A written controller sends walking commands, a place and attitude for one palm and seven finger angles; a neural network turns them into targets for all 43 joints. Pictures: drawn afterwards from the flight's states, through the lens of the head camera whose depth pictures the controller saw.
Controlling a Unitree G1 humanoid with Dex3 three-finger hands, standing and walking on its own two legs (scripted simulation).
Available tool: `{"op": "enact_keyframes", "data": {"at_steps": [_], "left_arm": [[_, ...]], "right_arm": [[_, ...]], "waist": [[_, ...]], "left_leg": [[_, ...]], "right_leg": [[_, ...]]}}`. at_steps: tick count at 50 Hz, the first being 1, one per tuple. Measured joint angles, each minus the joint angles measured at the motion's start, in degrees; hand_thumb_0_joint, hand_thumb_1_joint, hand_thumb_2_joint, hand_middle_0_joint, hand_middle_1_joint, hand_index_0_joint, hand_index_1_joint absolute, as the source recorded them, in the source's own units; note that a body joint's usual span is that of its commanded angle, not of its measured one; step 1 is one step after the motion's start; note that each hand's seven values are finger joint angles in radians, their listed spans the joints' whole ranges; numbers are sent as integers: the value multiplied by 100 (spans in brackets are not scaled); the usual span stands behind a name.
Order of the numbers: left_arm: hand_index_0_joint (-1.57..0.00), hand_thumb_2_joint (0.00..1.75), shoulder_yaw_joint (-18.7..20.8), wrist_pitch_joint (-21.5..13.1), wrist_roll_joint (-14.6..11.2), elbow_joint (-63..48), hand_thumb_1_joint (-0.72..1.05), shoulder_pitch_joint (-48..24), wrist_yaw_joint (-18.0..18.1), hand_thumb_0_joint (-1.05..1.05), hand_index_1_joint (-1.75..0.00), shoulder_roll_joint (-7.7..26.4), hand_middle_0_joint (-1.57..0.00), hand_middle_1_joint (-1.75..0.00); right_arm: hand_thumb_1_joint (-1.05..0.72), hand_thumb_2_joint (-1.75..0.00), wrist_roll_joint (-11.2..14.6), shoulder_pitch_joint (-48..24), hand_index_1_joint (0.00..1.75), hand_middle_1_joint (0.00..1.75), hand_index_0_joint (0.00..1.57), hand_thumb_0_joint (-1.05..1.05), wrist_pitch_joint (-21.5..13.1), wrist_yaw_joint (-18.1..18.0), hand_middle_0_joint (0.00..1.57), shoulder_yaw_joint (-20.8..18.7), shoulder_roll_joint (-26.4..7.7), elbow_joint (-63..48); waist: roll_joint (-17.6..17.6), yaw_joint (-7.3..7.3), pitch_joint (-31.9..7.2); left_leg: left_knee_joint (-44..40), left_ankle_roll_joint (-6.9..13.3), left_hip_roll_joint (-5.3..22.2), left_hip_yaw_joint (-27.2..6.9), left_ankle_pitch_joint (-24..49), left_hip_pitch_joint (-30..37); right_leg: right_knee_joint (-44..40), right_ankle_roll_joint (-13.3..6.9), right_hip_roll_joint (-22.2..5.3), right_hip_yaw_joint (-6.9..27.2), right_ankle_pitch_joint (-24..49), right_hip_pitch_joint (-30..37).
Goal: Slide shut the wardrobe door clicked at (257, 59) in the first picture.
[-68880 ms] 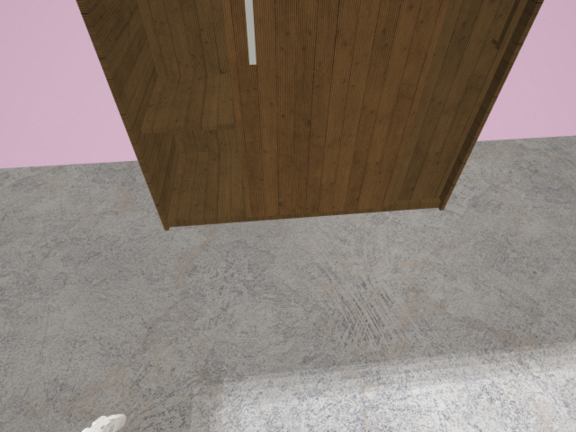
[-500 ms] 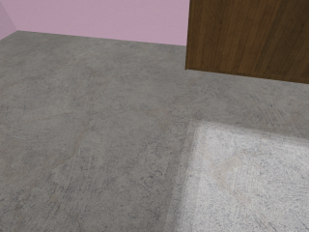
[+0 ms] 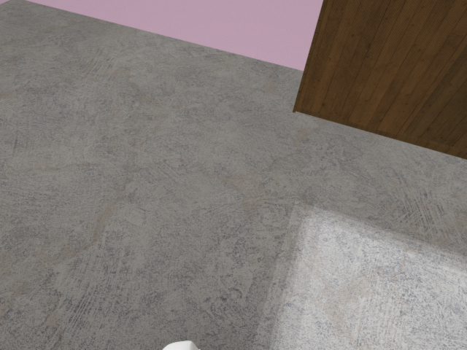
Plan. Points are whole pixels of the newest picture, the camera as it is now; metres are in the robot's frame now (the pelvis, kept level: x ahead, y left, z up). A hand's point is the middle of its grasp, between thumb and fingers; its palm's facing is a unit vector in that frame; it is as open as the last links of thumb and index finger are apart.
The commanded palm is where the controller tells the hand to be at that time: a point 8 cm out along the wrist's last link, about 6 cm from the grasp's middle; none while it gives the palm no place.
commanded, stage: walk to a spot facing it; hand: right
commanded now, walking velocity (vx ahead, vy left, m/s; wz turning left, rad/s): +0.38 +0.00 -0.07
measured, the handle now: out of the picture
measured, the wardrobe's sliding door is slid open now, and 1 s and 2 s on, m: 0.00 0.00 0.00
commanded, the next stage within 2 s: turn to face it in 1.68 s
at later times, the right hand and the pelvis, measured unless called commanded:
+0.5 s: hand out of the picture +0.16 -0.22 -0.18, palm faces +0.09 +0.99 -0.11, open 7.3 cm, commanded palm none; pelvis +0.21 -0.05 +0.01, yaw -1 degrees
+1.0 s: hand (320, 207) +0.49 -0.19 -0.15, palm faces +0.04 +0.98 -0.20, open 7.2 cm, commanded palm none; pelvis +0.41 -0.01 +0.01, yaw -1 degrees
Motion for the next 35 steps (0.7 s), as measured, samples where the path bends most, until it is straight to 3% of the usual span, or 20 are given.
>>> {"op": "enact_keyframes", "data": {"at_steps": [3, 8, 13, 18, 21, 23, 25, 30, 35], "left_arm": [[-20, 89, 51, -4, 26, -149, 91, -308, 17, 1, -30, 74, -20, -30], [-19, 89, 106, -42, 49, -473, 91, -814, 1, 1, -30, 203, -20, -30], [-19, 89, 101, -77, 38, -660, 91, -1267, -60, 1, -30, 306, -20, -30], [-19, 89, 31, -207, 42, -826, 91, -1562, -78, 1, -30, 314, -20, -30], [-19, 89, -5, -363, 73, -954, 91, -1627, -8, 0, -30, 223, -20, -30], [-20, 89, -36, -370, 60, -973, 91, -1507, 35, 0, -30, 129, -20, -30], [-20, 89, -56, -351, 56, -902, 91, -1311, 69, 0, -30, 37, -20, -30], [-20, 89, 77, -343, 15, -667, 96, -798, 167, -1, -30, 122, -21, -30], [-20, 89, 59, -271, 53, -432, 94, -308, 128, -1, -30, 128, -20, -30]], "right_arm": [[-94, -90, 47, 246, 30, 30, 20, -1, 2, -136, 20, -90, 10, 89], [-95, -90, -19, 695, 30, 30, 20, -1, -4, -113, 20, -26, -95, 376], [-93, -90, -31, 1088, 30, 30, 20, 0, 20, -51, 20, 61, -31, 634], [-92, -90, -31, 1491, 30, 30, 20, 0, 100, -25, 20, 101, 31, 814], [-91, -90, 0, 1497, 30, 30, 20, 1, 254, 2, 20, 107, 28, 878], [-91, -90, -5, 1357, 30, 30, 20, 1, 308, 1, 20, 88, -20, 842], [-91, -90, -29, 1148, 30, 30, 20, 1, 322, 10, 20, 48, -77, 727], [-91, -90, -55, 669, 30, 30, 20, 1, 332, 9, 20, -30, -125, 301], [-92, -90, -52, 269, 30, 30, 20, 1, 380, 44, 19, -57, -178, 83]], "waist": [[57, -41, -81], [183, -125, -252], [230, -331, -275], [341, -510, -252], [445, -422, -160], [476, -376, -151], [478, -346, -159], [431, -308, -251], [317, -172, -285]], "left_leg": [[-585, -13, -94, 89, 83, 477], [-1337, -22, -177, 169, 126, 1127], [-1552, -163, -201, 231, -141, 1643], [-1000, -413, -30, 192, -840, 1925], [1231, -239, 96, -248, -1401, 1133], [2590, -147, 70, -479, -1206, 441], [3170, -141, 122, -549, -810, -119], [2885, -267, 321, -656, -103, -999], [1468, -350, 424, -508, 238, -1074]], "right_leg": [[486, 30, -120, 37, 639, -781], [-523, 205, -296, -60, 1126, -1343], [-1935, 245, -278, -139, 1391, -1223], [-2966, 88, -22, -347, 1384, -566], [-2609, -219, 98, -465, 1253, -460], [-2686, -242, 153, -513, 1049, -243], [-2983, -199, 217, -517, 1071, 27], [-3752, -230, 365, -562, 1143, 656], [-4192, -137, 387, -598, 1015, 1186]]}}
